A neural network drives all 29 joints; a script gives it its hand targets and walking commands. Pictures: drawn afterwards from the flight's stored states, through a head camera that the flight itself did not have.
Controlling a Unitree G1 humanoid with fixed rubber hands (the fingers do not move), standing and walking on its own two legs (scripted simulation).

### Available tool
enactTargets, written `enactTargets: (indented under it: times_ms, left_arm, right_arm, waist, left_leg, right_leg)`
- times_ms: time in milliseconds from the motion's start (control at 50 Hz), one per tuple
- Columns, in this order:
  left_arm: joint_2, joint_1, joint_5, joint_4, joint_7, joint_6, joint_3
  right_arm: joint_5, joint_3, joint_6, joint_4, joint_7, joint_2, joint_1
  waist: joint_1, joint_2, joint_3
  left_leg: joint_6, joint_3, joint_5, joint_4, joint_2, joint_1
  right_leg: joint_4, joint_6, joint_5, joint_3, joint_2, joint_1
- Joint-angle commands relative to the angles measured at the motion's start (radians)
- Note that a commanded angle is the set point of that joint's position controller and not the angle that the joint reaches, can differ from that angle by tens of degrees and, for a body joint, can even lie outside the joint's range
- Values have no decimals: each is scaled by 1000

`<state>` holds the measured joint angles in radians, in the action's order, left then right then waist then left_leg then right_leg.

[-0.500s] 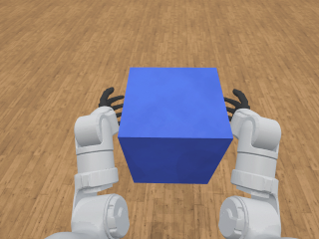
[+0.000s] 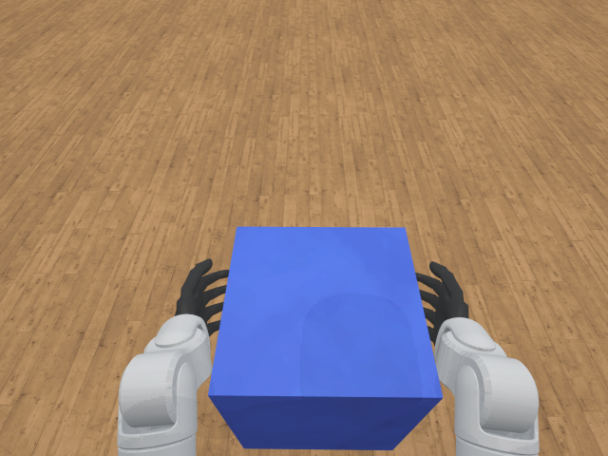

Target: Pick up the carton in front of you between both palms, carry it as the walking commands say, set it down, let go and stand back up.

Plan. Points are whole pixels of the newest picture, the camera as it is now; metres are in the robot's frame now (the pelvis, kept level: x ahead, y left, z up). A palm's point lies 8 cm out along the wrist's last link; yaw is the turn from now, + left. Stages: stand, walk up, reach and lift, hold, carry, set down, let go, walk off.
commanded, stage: carry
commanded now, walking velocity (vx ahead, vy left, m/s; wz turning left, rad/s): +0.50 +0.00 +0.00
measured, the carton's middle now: (319, 345) +0.26 +0.00 +0.01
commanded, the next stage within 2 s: none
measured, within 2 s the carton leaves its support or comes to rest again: neither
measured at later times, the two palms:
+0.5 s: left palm (256, 174) +0.54 +0.12 +0.06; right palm (425, 176) +0.56 -0.18 +0.05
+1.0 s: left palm (254, 102) +0.74 +0.14 +0.09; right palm (400, 103) +0.75 -0.16 +0.09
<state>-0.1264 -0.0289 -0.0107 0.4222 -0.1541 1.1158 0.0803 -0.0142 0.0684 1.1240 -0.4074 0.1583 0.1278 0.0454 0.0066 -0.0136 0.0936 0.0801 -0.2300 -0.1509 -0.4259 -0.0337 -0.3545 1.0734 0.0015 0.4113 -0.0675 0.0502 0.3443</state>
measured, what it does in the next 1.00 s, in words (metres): walks ahead: right foot, then left foot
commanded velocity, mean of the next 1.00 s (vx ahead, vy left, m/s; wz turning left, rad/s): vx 0.20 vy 0.00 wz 0.00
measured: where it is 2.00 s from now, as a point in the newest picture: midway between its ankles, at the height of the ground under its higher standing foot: (314, 381)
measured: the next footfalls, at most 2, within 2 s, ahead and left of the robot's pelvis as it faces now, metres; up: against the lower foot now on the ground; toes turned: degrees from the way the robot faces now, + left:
right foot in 0.40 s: +0.47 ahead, -0.13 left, +0.00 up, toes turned -2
left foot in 0.82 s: +0.57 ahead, +0.10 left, +0.00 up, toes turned -5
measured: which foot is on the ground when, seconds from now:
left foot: down 0.00-0.40, up 0.42-0.80, down 0.82-1.00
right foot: up 0.00-0.38, down 0.40-1.00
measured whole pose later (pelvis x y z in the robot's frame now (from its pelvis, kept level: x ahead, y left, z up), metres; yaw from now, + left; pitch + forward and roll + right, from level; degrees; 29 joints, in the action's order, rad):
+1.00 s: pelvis +0.51 -0.02 -0.01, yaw +1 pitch +3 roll +1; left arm -0.13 0.02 -0.02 0.47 -0.17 1.18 0.05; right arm -0.01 0.06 1.16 -0.46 0.16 0.13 -0.03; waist 0.00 -0.04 0.17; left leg 0.03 -0.22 -0.22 -0.51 -0.06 -0.34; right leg 0.50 -0.02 0.40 -0.17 0.09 0.15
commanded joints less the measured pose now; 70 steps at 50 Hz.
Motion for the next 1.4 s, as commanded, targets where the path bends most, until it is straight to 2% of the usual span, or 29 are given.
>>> enactTargets:
  times_ms: [0,60,100,180,280,300,340,360,380,400,420,440,460,480,500,540,620,680,740,780,800,820,840,860,940,1020,1140,1260,1380]
  left_arm:
    - [-845,-365,218,168,62,3,-629]
    - [-802,-279,178,150,49,4,-615]
    - [-745,-247,154,147,34,15,-593]
    - [-653,-214,127,145,7,38,-559]
    - [-579,-261,124,125,-14,46,-527]
    - [-577,-265,128,124,-15,45,-524]
    - [-576,-255,136,115,-14,44,-517]
    - [-578,-231,139,102,-13,42,-512]
    - [-582,-205,139,87,-12,41,-505]
    - [-581,-210,136,96,-10,39,-505]
    - [-610,-197,148,93,-3,33,-517]
    - [-643,-196,159,100,6,25,-518]
    - [-693,-200,167,105,21,13,-534]
    - [-736,-210,171,114,36,-2,-552]
    - [-775,-229,178,119,49,-17,-572]
    - [-803,-224,183,125,70,-38,-594]
    - [-762,-175,178,133,89,-51,-607]
    - [-710,-149,173,157,81,-43,-601]
    - [-649,-170,164,174,54,-18,-581]
    - [-598,-179,144,161,30,5,-561]
    - [-570,-171,133,140,16,17,-544]
    - [-543,-179,129,133,1,30,-533]
    - [-531,-203,135,154,-5,42,-536]
    - [-540,-227,145,163,-9,53,-544]
    - [-600,-233,150,133,-6,58,-555]
    - [-676,-256,167,151,13,35,-575]
    - [-672,-228,158,154,22,24,-569]
    - [-654,-230,154,155,24,26,-569]
    - [-613,-258,139,85,52,20,-574]
  right_arm:
    - [178,-543,-8,-178,-64,823,315]
    - [190,-562,-2,-191,-71,750,270]
    - [192,-560,9,-190,-69,684,242]
    - [175,-535,27,-182,-50,597,218]
    - [150,-490,32,-138,-16,542,249]
    - [149,-489,32,-137,-11,544,249]
    - [147,-496,33,-139,-4,554,247]
    - [146,-504,35,-140,-1,557,245]
    - [146,-511,35,-142,0,555,235]
    - [154,-530,35,-150,1,570,221]
    - [161,-542,34,-185,-2,585,218]
    - [168,-558,27,-177,-9,621,243]
    - [169,-570,17,-175,-21,669,239]
    - [166,-576,3,-178,-33,716,243]
    - [163,-584,-9,-165,-43,759,238]
    - [143,-594,-31,-155,-56,795,208]
    - [108,-594,-51,-145,-56,771,136]
    - [119,-599,-40,-181,-51,712,143]
    - [140,-589,-15,-204,-41,641,176]
    - [140,-558,7,-199,-28,576,183]
    - [140,-536,19,-188,-20,541,187]
    - [134,-519,29,-174,-12,515,191]
    - [138,-512,33,-164,-8,517,204]
    - [138,-492,38,-135,-5,531,182]
    - [144,-488,40,-112,-12,588,182]
    - [169,-528,21,-154,-27,658,232]
    - [170,-551,13,-177,-32,655,225]
    - [163,-553,17,-175,-35,636,220]
    - [135,-551,11,-108,-61,598,241]
  waist:
    - [-15,67,264]
    - [-15,129,211]
    - [-16,138,150]
    - [-19,132,50]
    - [-19,157,-39]
    - [-20,162,-38]
    - [-14,175,8]
    - [4,159,51]
    - [21,94,121]
    - [28,-102,245]
    - [14,-318,301]
    - [11,-278,279]
    - [8,-206,287]
    - [3,-96,281]
    - [0,-58,269]
    - [0,-91,266]
    - [-1,-114,217]
    - [4,-141,196]
    - [-2,-110,146]
    - [-1,-65,114]
    - [6,-12,101]
    - [8,46,111]
    - [7,105,131]
    - [4,133,139]
    - [0,80,212]
    - [-2,44,257]
    - [-4,15,253]
    - [-5,8,205]
    - [-6,4,159]
  left_leg:
    - [50,364,164,231,-313,420]
    - [39,256,33,301,-259,358]
    - [45,225,8,331,-241,350]
    - [41,160,92,346,-213,330]
    - [21,101,183,329,-209,344]
    - [13,87,211,306,-211,358]
    - [-8,48,407,177,-204,371]
    - [-28,6,501,42,-182,335]
    - [-53,-15,490,-168,-139,248]
    - [-98,15,263,-482,-77,3]
    - [-127,60,-242,-745,58,-206]
    - [-98,195,-313,-891,30,-247]
    - [-69,223,-290,-924,-20,-247]
    - [-55,238,-249,-872,-63,-223]
    - [-53,241,-212,-786,-94,-185]
    - [-61,187,-169,-623,-86,-109]
    - [-96,120,-142,-285,-52,-30]
    - [-107,84,-39,-178,-46,-2]
    - [-105,46,104,-38,-51,77]
    - [-109,65,157,38,-98,159]
    - [-104,122,324,22,-169,200]
    - [-74,152,515,-19,-214,222]
    - [-40,173,522,-37,-219,201]
    - [-37,185,519,-14,-211,173]
    - [-35,159,617,-66,-185,230]
    - [-32,137,624,-102,-171,253]
    - [-38,119,563,-125,-158,235]
    - [-46,111,436,-109,-152,203]
    - [-53,112,321,-80,-150,179]
  right_leg:
    - [5,4,-107,56,87,276]
    - [-129,-18,-199,-3,74,278]
    - [-226,-34,-264,-30,81,330]
    - [-383,-41,-383,-73,77,343]
    - [-521,-2,-451,-109,57,273]
    - [-539,8,-448,-118,54,238]
    - [-550,23,-376,-157,17,96]
    - [-579,22,-321,-202,-30,-49]
    - [-605,18,-257,-197,-41,-248]
    - [-667,102,-71,186,217,-495]
    - [-833,205,-146,566,393,-607]
    - [-855,215,-403,528,388,-536]
    - [-802,202,-603,384,362,-484]
    - [-787,175,-704,278,335,-410]
    - [-805,141,-690,192,313,-344]
    - [-834,103,-645,65,269,-264]
    - [-855,122,-605,-43,235,-208]
    - [-827,112,-566,-66,230,-199]
    - [-759,67,-427,-86,195,-150]
    - [-696,29,-357,-81,173,-105]
    - [-641,8,-301,-92,147,-61]
    - [-615,-14,-290,-83,114,-39]
    - [-628,-24,-298,-62,109,-76]
    - [-625,-26,-286,-56,114,-111]
    - [-592,-33,-413,-52,113,-148]
    - [-583,-35,-480,-55,110,-166]
    - [-586,-31,-546,-53,114,-184]
    - [-608,-24,-510,-45,120,-173]
    - [-641,-12,-436,-35,120,-157]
